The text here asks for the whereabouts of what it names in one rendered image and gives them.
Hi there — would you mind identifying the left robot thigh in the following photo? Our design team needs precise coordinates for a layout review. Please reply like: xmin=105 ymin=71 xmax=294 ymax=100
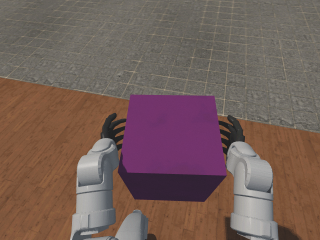
xmin=115 ymin=213 xmax=149 ymax=240

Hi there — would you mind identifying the left robot hand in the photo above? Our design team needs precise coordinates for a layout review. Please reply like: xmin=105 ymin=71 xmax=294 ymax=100
xmin=100 ymin=113 xmax=127 ymax=150

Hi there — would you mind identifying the carton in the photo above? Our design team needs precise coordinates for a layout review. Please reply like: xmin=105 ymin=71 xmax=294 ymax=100
xmin=118 ymin=94 xmax=227 ymax=202

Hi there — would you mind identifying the left robot shin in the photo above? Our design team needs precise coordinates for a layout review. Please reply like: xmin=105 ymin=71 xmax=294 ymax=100
xmin=132 ymin=210 xmax=142 ymax=214

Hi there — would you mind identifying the left robot forearm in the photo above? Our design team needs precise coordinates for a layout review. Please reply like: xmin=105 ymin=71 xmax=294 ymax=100
xmin=70 ymin=138 xmax=120 ymax=240

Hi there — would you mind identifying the right robot forearm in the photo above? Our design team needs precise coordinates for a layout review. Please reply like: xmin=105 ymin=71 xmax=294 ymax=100
xmin=225 ymin=141 xmax=279 ymax=240

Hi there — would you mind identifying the right robot hand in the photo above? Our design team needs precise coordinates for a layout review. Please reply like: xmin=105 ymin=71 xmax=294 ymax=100
xmin=218 ymin=115 xmax=245 ymax=155

